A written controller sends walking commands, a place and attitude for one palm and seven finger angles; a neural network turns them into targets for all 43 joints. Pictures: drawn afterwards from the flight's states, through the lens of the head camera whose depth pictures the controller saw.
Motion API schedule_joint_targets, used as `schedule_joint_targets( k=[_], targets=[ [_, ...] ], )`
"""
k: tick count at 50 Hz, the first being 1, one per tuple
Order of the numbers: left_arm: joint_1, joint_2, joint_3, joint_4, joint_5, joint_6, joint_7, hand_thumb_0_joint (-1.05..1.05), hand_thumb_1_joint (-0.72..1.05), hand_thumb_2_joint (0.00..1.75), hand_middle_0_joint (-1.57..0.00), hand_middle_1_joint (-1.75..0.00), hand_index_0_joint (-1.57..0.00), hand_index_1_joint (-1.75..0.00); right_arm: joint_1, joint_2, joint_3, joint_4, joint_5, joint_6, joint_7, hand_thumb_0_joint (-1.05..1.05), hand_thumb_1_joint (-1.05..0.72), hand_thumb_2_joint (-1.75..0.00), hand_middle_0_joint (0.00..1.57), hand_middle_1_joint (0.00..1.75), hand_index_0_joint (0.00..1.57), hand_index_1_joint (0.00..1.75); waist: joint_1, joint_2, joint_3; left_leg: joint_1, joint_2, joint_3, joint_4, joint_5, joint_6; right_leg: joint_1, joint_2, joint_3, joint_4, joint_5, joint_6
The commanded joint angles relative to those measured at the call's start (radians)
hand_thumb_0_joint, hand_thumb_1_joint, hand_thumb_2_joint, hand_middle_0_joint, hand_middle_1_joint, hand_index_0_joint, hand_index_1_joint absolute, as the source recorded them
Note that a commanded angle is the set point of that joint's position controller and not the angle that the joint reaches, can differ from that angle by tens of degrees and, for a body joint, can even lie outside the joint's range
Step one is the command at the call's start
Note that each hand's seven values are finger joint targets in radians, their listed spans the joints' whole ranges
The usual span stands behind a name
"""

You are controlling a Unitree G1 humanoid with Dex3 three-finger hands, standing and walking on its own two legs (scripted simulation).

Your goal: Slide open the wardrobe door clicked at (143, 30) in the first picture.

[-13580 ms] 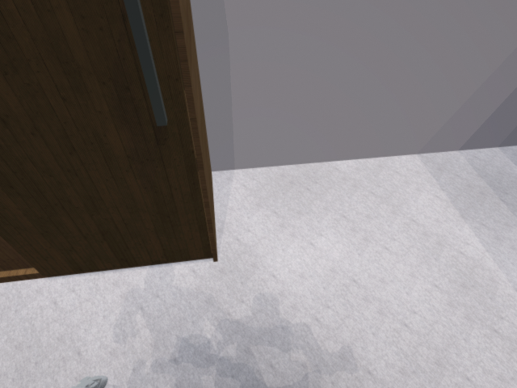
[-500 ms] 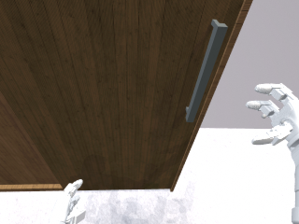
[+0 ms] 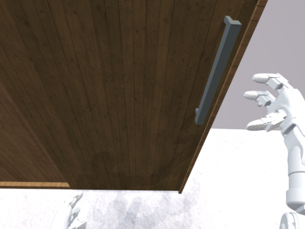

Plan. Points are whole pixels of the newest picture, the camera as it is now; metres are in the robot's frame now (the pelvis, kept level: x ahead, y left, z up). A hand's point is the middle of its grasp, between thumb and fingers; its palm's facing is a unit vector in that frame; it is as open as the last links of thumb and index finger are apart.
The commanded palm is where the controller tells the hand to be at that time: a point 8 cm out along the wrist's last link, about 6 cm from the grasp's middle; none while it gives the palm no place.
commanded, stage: move the hooked fingers beside the handle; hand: right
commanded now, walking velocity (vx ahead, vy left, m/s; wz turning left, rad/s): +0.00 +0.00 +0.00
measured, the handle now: (210, 79) +0.49 -0.13 +0.18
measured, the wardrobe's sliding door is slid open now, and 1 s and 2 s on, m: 0.00 0.00 0.00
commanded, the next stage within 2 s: feel for the door with the fingertips in 1.28 s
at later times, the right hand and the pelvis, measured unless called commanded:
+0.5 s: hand (238, 90) +0.43 -0.19 +0.19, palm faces -0.03 +1.00 -0.01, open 14.0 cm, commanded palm +0.40 -0.24 +0.19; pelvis +0.00 +0.00 +0.00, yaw +1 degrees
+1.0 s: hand (237, 88) +0.44 -0.18 +0.18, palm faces -0.04 +1.00 +0.00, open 14.0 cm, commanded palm +0.41 -0.24 +0.19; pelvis +0.01 +0.00 +0.00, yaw +1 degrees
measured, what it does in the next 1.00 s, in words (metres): stands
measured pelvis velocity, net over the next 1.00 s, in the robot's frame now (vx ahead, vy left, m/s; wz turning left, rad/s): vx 0.01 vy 0.00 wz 0.02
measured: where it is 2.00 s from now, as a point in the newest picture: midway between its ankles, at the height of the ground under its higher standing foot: outside the picture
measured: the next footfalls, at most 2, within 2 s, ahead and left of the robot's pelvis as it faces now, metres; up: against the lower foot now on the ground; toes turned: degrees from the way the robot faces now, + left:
none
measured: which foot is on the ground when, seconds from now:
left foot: down 0.00-1.00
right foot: down 0.00-1.00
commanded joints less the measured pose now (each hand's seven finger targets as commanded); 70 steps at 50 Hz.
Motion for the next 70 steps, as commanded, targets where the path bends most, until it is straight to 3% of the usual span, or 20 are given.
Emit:
schedule_joint_targets(
  k=[1,7,9,12,15,20,21,24,27,32,38,44,47,49,53,54,60,64,66,70],
  targets=[
    [-0.080,0.122,0.057,-0.143,-0.004,-0.053,0.010,0.00,0.90,0.90,-0.20,-0.30,-0.20,-0.30,-0.457,-0.232,-0.040,-0.175,0.018,-0.062,-0.012,0.00,0.50,-0.30,0.30,1.20,0.30,1.20,0.012,0.007,-0.239,0.031,0.011,-0.043,-0.054,0.302,0.007,0.113,-0.002,0.061,-0.035,0.277,-0.030],
    [-0.071,0.121,0.060,-0.138,-0.001,-0.040,0.005,0.00,0.90,0.90,-0.20,-0.30,-0.20,-0.30,-0.505,-0.244,-0.056,-0.174,0.007,-0.075,-0.049,0.00,0.50,-0.30,0.30,1.20,0.30,1.20,0.004,0.008,-0.286,0.058,0.010,-0.044,-0.045,0.333,0.009,0.124,-0.002,0.060,-0.038,0.315,-0.028],
    [-0.071,0.116,0.058,-0.137,-0.001,-0.038,0.003,0.00,0.90,0.90,-0.20,-0.30,-0.20,-0.30,-0.544,-0.194,-0.013,-0.178,0.003,-0.081,-0.059,0.00,0.50,-0.30,0.30,1.20,0.30,1.20,0.014,-0.015,-0.281,0.046,0.011,-0.042,-0.043,0.328,0.010,0.130,-0.002,0.061,-0.040,0.312,-0.025],
    [-0.056,0.123,0.061,-0.128,0.001,-0.024,0.001,0.00,0.90,0.90,-0.20,-0.30,-0.20,-0.30,-0.520,-0.228,-0.047,-0.112,-0.006,-0.076,-0.078,0.00,0.50,-0.30,0.30,1.20,0.30,1.20,0.004,0.018,-0.271,0.060,0.010,-0.046,-0.047,0.336,0.008,0.104,-0.004,0.054,-0.044,0.310,-0.028],
    [-0.040,0.121,0.063,-0.117,0.000,-0.015,0.004,0.00,0.90,0.90,-0.20,-0.30,-0.20,-0.30,-0.590,-0.185,-0.001,-0.061,-0.016,-0.073,-0.092,0.00,0.50,-0.30,0.30,1.20,0.30,1.20,0.027,0.033,-0.247,0.025,0.008,-0.044,-0.052,0.305,0.006,0.098,-0.005,0.055,-0.046,0.277,-0.028],
    [-0.015,0.123,0.064,-0.108,0.007,-0.006,0.005,0.00,0.90,0.90,-0.20,-0.30,-0.20,-0.30,-0.668,-0.220,-0.021,-0.027,-0.028,-0.117,-0.104,0.00,0.50,-0.30,0.30,1.20,0.30,1.20,0.033,0.021,-0.293,0.060,0.009,-0.055,-0.047,0.345,0.008,0.101,-0.002,0.048,-0.040,0.303,-0.032],
    [-0.005,0.128,0.069,-0.105,0.007,0.000,0.005,0.00,0.90,0.90,-0.20,-0.30,-0.20,-0.30,-0.654,-0.251,-0.043,0.001,-0.031,-0.125,-0.103,0.00,0.50,-0.30,0.30,1.20,0.30,1.20,0.027,0.061,-0.297,0.076,0.009,-0.055,-0.048,0.350,0.006,0.089,-0.007,0.047,-0.037,0.304,-0.035],
    [0.004,0.125,0.069,-0.100,0.006,-0.001,0.003,0.00,0.90,0.90,-0.20,-0.30,-0.20,-0.30,-0.710,-0.205,-0.001,0.023,-0.033,-0.146,-0.091,0.00,0.50,-0.30,0.30,1.20,0.30,1.20,0.043,0.008,-0.298,0.055,0.008,-0.058,-0.045,0.362,0.007,0.104,-0.002,0.042,-0.033,0.309,-0.035],
    [0.011,0.130,0.074,-0.110,0.008,0.003,-0.002,0.00,0.90,0.90,-0.20,-0.30,-0.20,-0.30,-0.634,-0.252,-0.055,0.026,-0.031,-0.156,-0.084,0.00,0.50,-0.30,0.30,1.20,0.30,1.20,0.017,0.018,-0.337,0.099,0.008,-0.060,-0.036,0.404,0.009,0.102,-0.004,0.040,-0.032,0.347,-0.035],
    [0.010,0.134,0.077,-0.117,0.001,0.012,-0.007,0.00,0.90,0.90,-0.20,-0.30,-0.20,-0.30,-0.604,-0.209,-0.018,0.035,-0.023,-0.139,-0.068,0.00,0.50,-0.30,0.30,1.20,0.30,1.20,0.025,0.034,-0.269,0.065,0.004,-0.053,-0.043,0.375,0.007,0.073,-0.005,0.037,-0.041,0.310,-0.036],
    [0.018,0.133,0.078,-0.112,0.004,0.012,0.002,0.00,0.90,0.90,-0.20,-0.30,-0.20,-0.30,-0.692,-0.260,-0.048,-0.019,-0.028,-0.155,-0.086,0.00,0.50,-0.30,0.30,1.20,0.30,1.20,0.035,0.022,-0.306,0.069,0.001,-0.062,-0.050,0.345,0.005,0.090,-0.003,0.038,-0.038,0.288,-0.040],
    [0.023,0.128,0.075,-0.096,0.004,0.003,0.000,0.00,0.90,0.90,-0.20,-0.30,-0.20,-0.30,-0.716,-0.194,0.003,0.035,-0.027,-0.160,-0.086,0.00,0.50,-0.30,0.30,1.20,0.30,1.20,0.048,0.005,-0.287,0.032,-0.003,-0.057,-0.056,0.332,0.008,0.112,-0.005,0.044,-0.036,0.287,-0.036],
    [0.033,0.138,0.076,-0.101,0.007,0.012,-0.002,0.00,0.90,0.90,-0.20,-0.30,-0.20,-0.30,-0.655,-0.253,-0.051,0.100,-0.033,-0.147,-0.084,0.00,0.50,-0.30,0.30,1.20,0.30,1.20,0.028,0.058,-0.285,0.067,0.000,-0.058,-0.049,0.351,0.005,0.063,-0.003,0.037,-0.040,0.283,-0.038],
    [0.028,0.133,0.074,-0.110,0.004,0.015,-0.006,0.00,0.90,0.90,-0.20,-0.30,-0.20,-0.30,-0.668,-0.220,-0.015,0.081,-0.037,-0.148,-0.079,0.00,0.50,-0.30,0.30,1.20,0.30,1.20,0.033,0.011,-0.290,0.060,0.003,-0.060,-0.045,0.367,0.007,0.069,-0.001,0.033,-0.036,0.297,-0.036],
    [0.021,0.131,0.078,-0.130,0.006,0.020,-0.010,0.00,0.90,0.90,-0.20,-0.30,-0.20,-0.30,-0.633,-0.264,-0.062,0.015,-0.030,-0.165,-0.074,0.00,0.50,-0.30,0.30,1.20,0.30,1.20,0.016,0.033,-0.341,0.104,0.001,-0.062,-0.032,0.421,0.007,0.088,-0.005,0.034,-0.029,0.351,-0.037],
    [0.012,0.126,0.076,-0.136,0.005,0.018,-0.011,0.00,0.90,0.90,-0.20,-0.30,-0.20,-0.30,-0.651,-0.218,-0.025,-0.016,-0.025,-0.167,-0.068,0.00,0.50,-0.30,0.30,1.20,0.30,1.20,0.023,0.007,-0.332,0.092,0.001,-0.060,-0.032,0.423,0.008,0.102,-0.004,0.033,-0.029,0.358,-0.035],
    [0.006,0.126,0.075,-0.126,0.000,0.022,-0.007,0.00,0.90,0.90,-0.20,-0.30,-0.20,-0.30,-0.650,-0.166,0.018,-0.013,-0.022,-0.125,-0.073,0.00,0.50,-0.30,0.30,1.20,0.30,1.20,0.040,0.016,-0.262,0.026,-0.006,-0.048,-0.047,0.356,0.008,0.098,-0.007,0.043,-0.036,0.315,-0.033],
    [0.003,0.123,0.073,-0.119,0.004,0.019,-0.004,0.00,0.90,0.90,-0.20,-0.30,-0.20,-0.30,-0.716,-0.164,0.026,-0.032,-0.028,-0.126,-0.091,0.00,0.50,-0.30,0.30,1.20,0.30,1.20,0.049,-0.006,-0.286,0.019,-0.007,-0.052,-0.054,0.321,0.009,0.115,-0.003,0.046,-0.035,0.287,-0.034],
    [0.009,0.128,0.075,-0.119,0.008,0.022,-0.004,0.00,0.90,0.90,-0.20,-0.30,-0.20,-0.30,-0.663,-0.223,-0.027,-0.022,-0.026,-0.135,-0.098,0.00,0.50,-0.30,0.30,1.20,0.30,1.20,0.030,0.038,-0.309,0.056,-0.006,-0.055,-0.053,0.342,0.009,0.106,-0.004,0.046,-0.031,0.309,-0.037],
    [0.002,0.122,0.068,-0.115,0.005,0.022,-0.003,0.00,0.90,0.90,-0.20,-0.30,-0.20,-0.30,-0.711,-0.179,0.017,0.023,-0.031,-0.139,-0.090,0.00,0.50,-0.30,0.30,1.20,0.30,1.20,0.044,-0.002,-0.272,0.034,-0.003,-0.056,-0.054,0.326,0.008,0.086,0.000,0.043,-0.039,0.274,-0.034]
  ],
)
